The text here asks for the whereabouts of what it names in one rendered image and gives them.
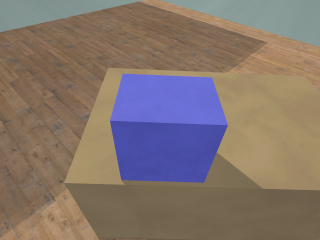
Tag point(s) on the pedestal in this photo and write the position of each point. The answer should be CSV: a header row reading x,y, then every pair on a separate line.
x,y
263,184

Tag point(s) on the carton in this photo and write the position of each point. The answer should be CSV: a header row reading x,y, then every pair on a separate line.
x,y
166,128

